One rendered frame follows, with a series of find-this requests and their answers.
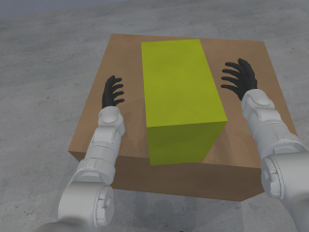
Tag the right robot hand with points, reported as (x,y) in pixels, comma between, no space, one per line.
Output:
(245,78)

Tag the robot left upper arm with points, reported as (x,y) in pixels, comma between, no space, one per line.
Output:
(85,207)

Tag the carton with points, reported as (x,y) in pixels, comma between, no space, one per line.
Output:
(184,113)

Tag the pedestal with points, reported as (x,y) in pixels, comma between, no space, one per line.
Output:
(232,168)

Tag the left robot hand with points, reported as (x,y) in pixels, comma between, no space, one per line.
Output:
(108,96)

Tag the right robot forearm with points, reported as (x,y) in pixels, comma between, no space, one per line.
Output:
(268,129)

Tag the robot right upper arm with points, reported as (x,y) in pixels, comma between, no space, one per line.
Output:
(285,177)

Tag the left robot forearm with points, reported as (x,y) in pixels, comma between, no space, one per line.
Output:
(99,162)

